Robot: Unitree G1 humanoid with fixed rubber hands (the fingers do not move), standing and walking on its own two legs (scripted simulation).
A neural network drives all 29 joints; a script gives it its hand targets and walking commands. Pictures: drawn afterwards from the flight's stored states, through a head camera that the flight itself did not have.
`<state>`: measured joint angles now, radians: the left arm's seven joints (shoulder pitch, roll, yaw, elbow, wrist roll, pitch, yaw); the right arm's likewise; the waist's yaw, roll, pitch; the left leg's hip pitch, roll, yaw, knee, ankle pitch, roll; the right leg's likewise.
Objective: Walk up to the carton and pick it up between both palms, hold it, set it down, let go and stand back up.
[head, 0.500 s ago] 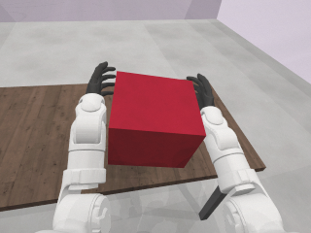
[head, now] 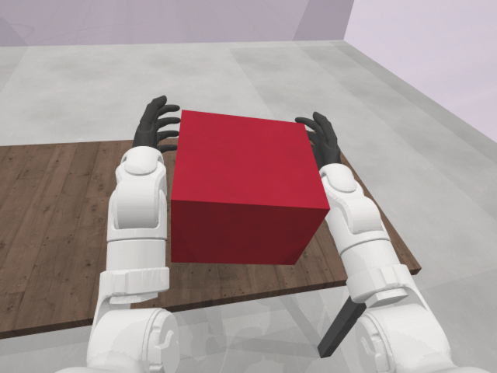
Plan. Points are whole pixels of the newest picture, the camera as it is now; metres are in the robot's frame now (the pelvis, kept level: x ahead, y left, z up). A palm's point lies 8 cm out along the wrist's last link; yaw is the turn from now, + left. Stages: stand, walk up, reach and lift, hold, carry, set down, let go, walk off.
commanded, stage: hold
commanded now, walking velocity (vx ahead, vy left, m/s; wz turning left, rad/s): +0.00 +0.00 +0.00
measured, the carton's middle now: (240, 190) +0.32 +0.00 +0.17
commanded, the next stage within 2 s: none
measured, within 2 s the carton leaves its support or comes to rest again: neither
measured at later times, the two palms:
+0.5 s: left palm (145, 147) +0.37 +0.14 +0.21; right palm (323, 159) +0.36 -0.13 +0.19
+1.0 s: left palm (142, 148) +0.36 +0.14 +0.21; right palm (320, 159) +0.36 -0.12 +0.19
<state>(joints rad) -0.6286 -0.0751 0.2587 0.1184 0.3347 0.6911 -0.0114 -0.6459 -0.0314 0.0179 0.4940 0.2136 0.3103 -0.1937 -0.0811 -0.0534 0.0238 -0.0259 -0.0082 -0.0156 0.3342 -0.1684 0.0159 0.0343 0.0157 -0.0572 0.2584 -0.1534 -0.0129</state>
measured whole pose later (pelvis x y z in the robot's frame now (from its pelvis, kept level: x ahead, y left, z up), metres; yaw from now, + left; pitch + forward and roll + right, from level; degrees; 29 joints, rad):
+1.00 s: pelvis +0.00 +0.00 +0.00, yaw +0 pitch -8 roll -1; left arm -0.62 -0.07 0.27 0.08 0.34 0.72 -0.03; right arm -0.65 -0.01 0.01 0.48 0.21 0.32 -0.20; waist -0.08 -0.06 0.02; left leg -0.01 -0.01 -0.02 0.33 -0.17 0.02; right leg 0.05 0.01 -0.06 0.25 -0.16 -0.01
